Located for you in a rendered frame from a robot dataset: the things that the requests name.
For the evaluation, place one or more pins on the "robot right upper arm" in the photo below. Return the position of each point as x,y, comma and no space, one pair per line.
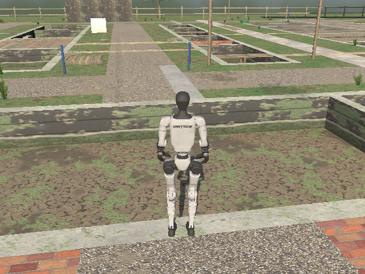
200,121

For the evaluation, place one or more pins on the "left robot hand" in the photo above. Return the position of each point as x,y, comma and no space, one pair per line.
164,154

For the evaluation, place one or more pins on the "robot left upper arm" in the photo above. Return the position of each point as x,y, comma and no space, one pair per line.
164,122

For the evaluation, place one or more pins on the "right robot forearm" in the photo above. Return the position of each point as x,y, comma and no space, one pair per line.
204,150

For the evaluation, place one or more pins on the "right robot hand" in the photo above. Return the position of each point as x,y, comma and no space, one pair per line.
206,158

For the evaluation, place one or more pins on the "left robot forearm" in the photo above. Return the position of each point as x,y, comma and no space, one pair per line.
160,150

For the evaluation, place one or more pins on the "robot head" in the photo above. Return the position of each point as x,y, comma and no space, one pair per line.
182,101

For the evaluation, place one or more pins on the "robot right shin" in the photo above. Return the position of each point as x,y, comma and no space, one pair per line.
192,204

